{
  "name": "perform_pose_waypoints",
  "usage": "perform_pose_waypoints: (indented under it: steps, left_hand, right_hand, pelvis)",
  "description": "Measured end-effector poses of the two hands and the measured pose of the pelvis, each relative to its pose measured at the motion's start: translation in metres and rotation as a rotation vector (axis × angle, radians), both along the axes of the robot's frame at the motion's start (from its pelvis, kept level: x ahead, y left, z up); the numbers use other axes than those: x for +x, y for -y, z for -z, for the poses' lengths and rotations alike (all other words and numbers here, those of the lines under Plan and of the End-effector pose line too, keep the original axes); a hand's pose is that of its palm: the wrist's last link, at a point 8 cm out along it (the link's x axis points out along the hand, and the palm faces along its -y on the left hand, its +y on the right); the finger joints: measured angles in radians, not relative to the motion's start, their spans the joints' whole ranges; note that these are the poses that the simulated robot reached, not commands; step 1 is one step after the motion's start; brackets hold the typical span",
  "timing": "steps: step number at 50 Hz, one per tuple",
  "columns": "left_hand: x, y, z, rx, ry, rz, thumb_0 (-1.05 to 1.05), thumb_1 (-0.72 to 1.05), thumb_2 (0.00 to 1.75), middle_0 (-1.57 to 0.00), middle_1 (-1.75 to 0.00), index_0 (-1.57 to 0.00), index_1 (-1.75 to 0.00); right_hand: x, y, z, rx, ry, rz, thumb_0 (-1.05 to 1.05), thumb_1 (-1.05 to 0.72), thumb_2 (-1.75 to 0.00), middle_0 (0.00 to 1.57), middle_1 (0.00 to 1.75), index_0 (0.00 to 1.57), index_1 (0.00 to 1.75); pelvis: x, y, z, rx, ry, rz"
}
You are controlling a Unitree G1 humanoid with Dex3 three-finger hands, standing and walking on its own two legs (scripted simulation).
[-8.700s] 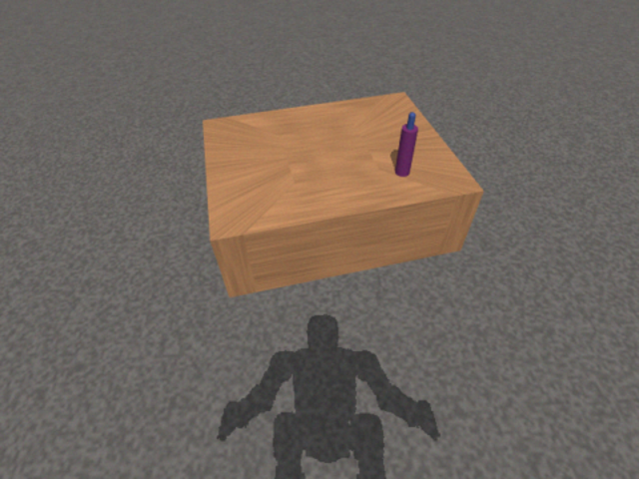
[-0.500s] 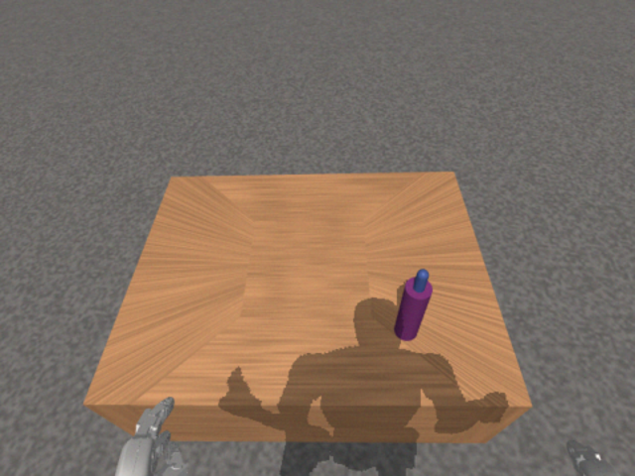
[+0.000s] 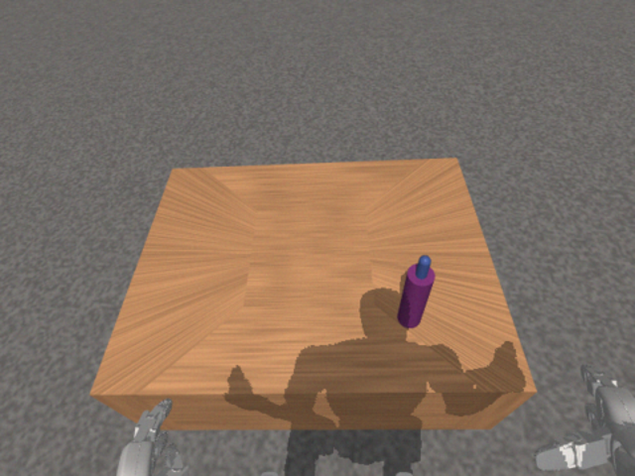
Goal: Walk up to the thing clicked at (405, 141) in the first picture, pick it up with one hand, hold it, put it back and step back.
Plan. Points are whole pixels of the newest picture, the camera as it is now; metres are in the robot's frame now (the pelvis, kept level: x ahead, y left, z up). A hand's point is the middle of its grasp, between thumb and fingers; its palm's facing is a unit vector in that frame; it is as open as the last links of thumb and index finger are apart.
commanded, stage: go down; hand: right
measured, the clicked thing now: (416, 291) +0.53 -0.16 -0.26
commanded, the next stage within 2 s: approach in 1.22 s
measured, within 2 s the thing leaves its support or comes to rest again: neither
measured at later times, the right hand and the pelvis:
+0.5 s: hand (572, 310) +0.36 -0.32 -0.03, palm faces +0.09 +0.99 -0.13, open 17.6 cm; pelvis -0.01 +0.00 -0.02, yaw +2 degrees
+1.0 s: hand (575, 268) +0.42 -0.34 -0.02, palm faces +0.09 +0.99 -0.08, open 17.6 cm; pelvis -0.01 +0.00 -0.04, yaw +3 degrees
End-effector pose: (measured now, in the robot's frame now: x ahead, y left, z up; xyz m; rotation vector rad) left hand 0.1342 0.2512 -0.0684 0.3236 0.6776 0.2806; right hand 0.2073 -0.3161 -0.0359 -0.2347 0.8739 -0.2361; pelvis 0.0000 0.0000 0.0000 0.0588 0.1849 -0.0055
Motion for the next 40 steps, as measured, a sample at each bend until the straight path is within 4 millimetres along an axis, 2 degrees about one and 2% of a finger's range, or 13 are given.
perform_pose_waypoints:
  steps: [9,15,22,28,40]
  left_hand:
    - [-0.035,-0.016,0.012,0.023,-0.132,-0.043,0.01,0.91,0.89,-0.21,-0.30,-0.20,-0.31]
    - [-0.066,-0.026,0.024,0.023,-0.257,-0.067,0.01,0.91,0.89,-0.21,-0.30,-0.20,-0.30]
    - [-0.094,-0.031,0.036,0.015,-0.374,-0.078,0.01,0.91,0.89,-0.20,-0.30,-0.20,-0.30]
    - [-0.104,-0.030,0.040,0.013,-0.427,-0.066,0.01,0.92,0.89,-0.20,-0.30,-0.20,-0.29]
    - [-0.105,-0.029,0.047,0.011,-0.481,-0.034,0.01,0.92,0.88,-0.20,-0.30,-0.21,-0.30]
  right_hand:
    - [0.071,0.023,-0.013,0.071,0.153,-0.041,-0.01,0.56,-0.03,0.06,0.05,0.05,0.05]
    - [0.100,0.034,-0.017,0.105,0.253,-0.078,-0.01,0.56,-0.03,0.06,0.05,0.05,0.05]
    - [0.124,0.046,-0.020,0.124,0.366,-0.099,-0.01,0.58,-0.03,0.06,0.05,0.05,0.05]
    - [0.143,0.053,-0.023,0.136,0.432,-0.112,-0.02,0.59,-0.03,0.06,0.06,0.05,0.06]
    - [0.175,0.064,-0.030,0.151,0.528,-0.126,-0.02,0.57,-0.04,0.06,0.05,0.06,0.05]
  pelvis:
    - [-0.004,0.001,0.002,-0.005,-0.032,-0.016]
    - [-0.006,0.002,0.008,-0.012,-0.071,-0.030]
    - [-0.011,0.002,0.017,-0.016,-0.108,-0.039]
    - [-0.014,0.001,0.023,-0.015,-0.137,-0.043]
    - [-0.014,0.002,0.032,-0.006,-0.187,-0.049]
